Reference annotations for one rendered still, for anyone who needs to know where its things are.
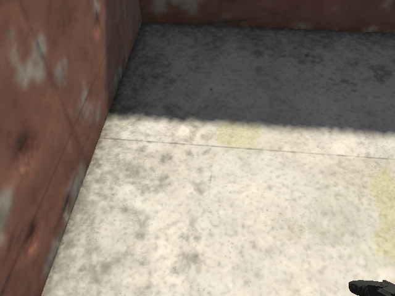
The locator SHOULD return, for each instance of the robot right hand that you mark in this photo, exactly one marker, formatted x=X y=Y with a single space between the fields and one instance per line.
x=372 y=288

